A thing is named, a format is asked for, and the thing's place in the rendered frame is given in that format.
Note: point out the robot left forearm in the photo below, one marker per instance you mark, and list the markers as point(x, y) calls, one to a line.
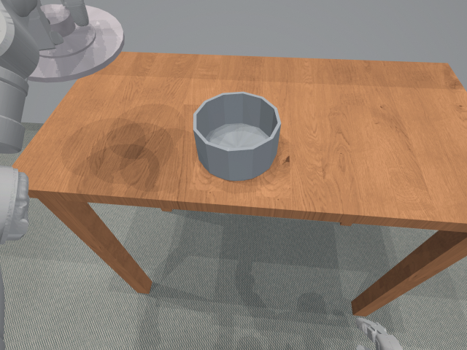
point(19, 56)

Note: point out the left robot hand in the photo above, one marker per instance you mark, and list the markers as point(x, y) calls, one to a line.
point(40, 29)

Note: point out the knob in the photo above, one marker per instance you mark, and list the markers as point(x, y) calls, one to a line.
point(60, 18)

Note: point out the pot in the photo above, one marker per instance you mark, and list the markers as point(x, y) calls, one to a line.
point(237, 135)

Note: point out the table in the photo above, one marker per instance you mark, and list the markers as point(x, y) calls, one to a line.
point(363, 142)

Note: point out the right robot hand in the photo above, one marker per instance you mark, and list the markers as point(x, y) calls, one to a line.
point(377, 334)

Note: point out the robot left upper arm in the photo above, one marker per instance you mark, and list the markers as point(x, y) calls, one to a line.
point(14, 203)

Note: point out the lid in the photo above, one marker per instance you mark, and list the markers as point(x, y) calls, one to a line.
point(85, 51)

